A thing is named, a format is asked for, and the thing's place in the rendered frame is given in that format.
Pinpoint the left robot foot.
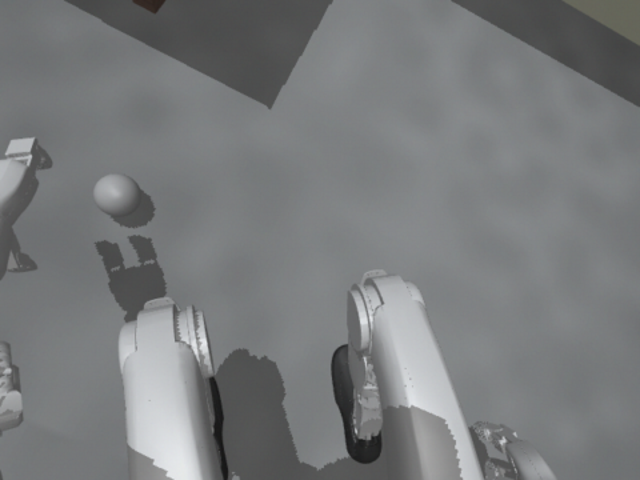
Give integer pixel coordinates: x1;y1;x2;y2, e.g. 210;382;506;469
209;377;228;480

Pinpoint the left robot arm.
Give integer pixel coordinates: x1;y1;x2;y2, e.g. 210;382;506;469
0;217;23;480

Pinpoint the ball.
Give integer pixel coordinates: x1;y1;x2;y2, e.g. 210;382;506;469
93;173;142;217

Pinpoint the left robot hand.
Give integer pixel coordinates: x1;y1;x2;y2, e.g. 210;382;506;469
0;137;53;273

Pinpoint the right robot foot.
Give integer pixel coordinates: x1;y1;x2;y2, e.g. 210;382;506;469
331;344;382;464

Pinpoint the right robot hand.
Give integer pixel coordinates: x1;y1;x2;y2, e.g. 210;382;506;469
474;422;558;480

